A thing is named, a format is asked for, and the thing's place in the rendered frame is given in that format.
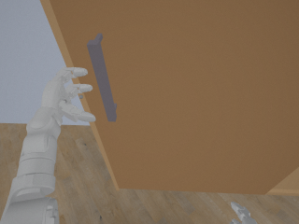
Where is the right robot hand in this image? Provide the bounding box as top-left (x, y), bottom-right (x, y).
top-left (230, 202), bottom-right (257, 224)

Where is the wardrobe door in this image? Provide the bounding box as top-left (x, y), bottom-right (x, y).
top-left (50, 0), bottom-right (299, 195)
top-left (272, 167), bottom-right (299, 190)

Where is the left robot upper arm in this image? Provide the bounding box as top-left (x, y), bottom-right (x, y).
top-left (2, 197), bottom-right (60, 224)

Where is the handle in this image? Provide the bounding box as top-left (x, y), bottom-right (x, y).
top-left (87, 33), bottom-right (117, 122)

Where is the left robot hand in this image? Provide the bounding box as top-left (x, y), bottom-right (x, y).
top-left (41, 66), bottom-right (96, 122)

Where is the robot left forearm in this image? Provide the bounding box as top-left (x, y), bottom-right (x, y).
top-left (0, 106), bottom-right (63, 224)

